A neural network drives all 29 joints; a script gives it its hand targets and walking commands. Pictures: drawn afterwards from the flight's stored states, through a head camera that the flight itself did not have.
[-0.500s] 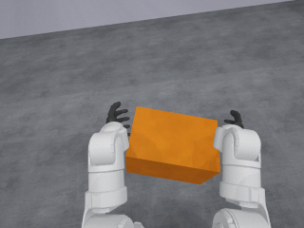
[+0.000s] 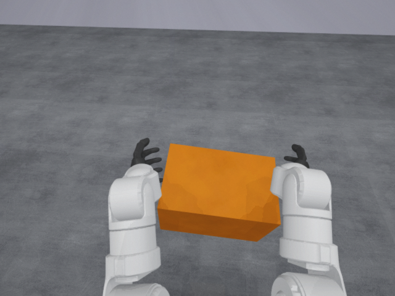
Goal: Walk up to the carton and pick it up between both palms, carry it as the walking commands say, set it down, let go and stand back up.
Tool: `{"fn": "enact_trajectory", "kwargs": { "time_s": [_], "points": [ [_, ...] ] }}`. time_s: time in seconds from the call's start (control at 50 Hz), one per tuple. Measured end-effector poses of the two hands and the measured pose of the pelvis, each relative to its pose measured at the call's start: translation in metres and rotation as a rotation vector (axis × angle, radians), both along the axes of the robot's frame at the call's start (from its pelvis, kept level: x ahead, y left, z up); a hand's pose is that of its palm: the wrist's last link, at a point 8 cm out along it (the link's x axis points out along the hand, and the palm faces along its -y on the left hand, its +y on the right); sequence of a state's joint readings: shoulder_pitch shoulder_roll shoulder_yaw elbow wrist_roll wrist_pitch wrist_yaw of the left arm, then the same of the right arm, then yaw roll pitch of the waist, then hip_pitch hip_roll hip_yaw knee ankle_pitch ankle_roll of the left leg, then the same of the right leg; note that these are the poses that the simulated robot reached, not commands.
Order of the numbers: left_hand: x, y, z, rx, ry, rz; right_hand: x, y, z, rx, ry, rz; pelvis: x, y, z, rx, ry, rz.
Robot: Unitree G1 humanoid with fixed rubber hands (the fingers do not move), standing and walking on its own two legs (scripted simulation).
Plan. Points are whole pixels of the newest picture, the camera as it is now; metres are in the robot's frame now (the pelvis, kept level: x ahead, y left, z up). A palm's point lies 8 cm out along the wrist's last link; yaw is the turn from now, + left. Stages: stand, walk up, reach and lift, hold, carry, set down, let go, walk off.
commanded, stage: carry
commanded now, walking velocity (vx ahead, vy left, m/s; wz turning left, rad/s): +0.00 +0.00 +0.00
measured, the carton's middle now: (215, 194) +0.35 -0.01 -0.02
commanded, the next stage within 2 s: none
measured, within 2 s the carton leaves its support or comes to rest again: neither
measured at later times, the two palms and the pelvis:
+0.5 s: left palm (117, 183) +0.28 +0.16 +0.13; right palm (289, 186) +0.28 -0.13 +0.12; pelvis -0.02 +0.02 +0.00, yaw +1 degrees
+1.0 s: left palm (76, 143) +0.36 +0.26 +0.14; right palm (231, 143) +0.37 -0.03 +0.13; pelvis +0.06 +0.10 +0.02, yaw +3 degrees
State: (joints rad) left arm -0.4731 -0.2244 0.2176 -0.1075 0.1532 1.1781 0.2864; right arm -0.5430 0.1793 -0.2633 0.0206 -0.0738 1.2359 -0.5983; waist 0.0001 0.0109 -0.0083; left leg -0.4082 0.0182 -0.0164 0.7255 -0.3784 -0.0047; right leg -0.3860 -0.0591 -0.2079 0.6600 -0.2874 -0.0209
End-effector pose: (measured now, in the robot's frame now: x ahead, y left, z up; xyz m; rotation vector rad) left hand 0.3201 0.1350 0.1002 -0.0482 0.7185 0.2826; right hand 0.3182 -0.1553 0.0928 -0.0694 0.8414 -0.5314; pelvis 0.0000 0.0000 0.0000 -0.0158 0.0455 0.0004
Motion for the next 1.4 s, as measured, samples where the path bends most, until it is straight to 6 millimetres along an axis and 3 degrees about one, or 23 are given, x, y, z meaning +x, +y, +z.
{"fn": "enact_trajectory", "kwargs": {
  "time_s": [0.22,0.48,0.58,0.66,0.82,0.98,1.12,1.2,1.32,1.4],
  "points": [
    [-0.019,0.025,0.011,-0.002,-0.032,0.025,-0.015,0.025,0.013,-0.011,-0.019,0.034,-0.011,0.016,0.001,0.004,-0.024,0.023],
    [-0.037,0.029,0.03,-0.004,-0.083,0.01,-0.034,0.028,0.026,-0.007,-0.054,0.031,-0.024,0.02,0.002,-0.001,-0.036,0.023],
    [-0.036,0.036,0.037,-0.007,-0.092,0.008,-0.033,0.035,0.031,-0.007,-0.056,0.038,-0.02,0.025,0.005,0.003,-0.027,0.03],
    [-0.029,0.053,0.04,-0.008,-0.081,0.014,-0.023,0.053,0.034,-0.009,-0.042,0.049,-0.013,0.039,0.012,0.008,-0.014,0.043],
    [-0.007,0.106,0.037,-0.001,-0.066,0.044,0.007,0.105,0.034,0.0,-0.03,0.084,0.016,0.082,0.015,-0.005,-0.013,0.067],
    [0.037,0.121,0.042,-0.005,-0.043,0.029,0.047,0.121,0.038,-0.007,-0.005,0.071,0.056,0.1,0.025,-0.019,0.008,0.058],
    [0.089,0.124,0.032,0.009,-0.04,0.036,0.103,0.123,0.024,0.007,-0.008,0.076,0.107,0.103,0.014,0.01,0.025,0.073],
    [0.116,0.135,0.031,0.008,-0.024,0.039,0.131,0.134,0.02,0.011,0.008,0.082,0.135,0.112,0.016,0.012,0.023,0.082],
    [0.161,0.171,0.031,0.006,-0.02,0.055,0.181,0.171,0.022,0.01,0.007,0.097,0.182,0.144,0.019,0.02,0.017,0.097],
    [0.199,0.205,0.024,0.015,-0.052,0.058,0.222,0.206,0.022,0.003,-0.043,0.096,0.222,0.178,0.002,0.014,-0.013,0.096]
  ]
}}
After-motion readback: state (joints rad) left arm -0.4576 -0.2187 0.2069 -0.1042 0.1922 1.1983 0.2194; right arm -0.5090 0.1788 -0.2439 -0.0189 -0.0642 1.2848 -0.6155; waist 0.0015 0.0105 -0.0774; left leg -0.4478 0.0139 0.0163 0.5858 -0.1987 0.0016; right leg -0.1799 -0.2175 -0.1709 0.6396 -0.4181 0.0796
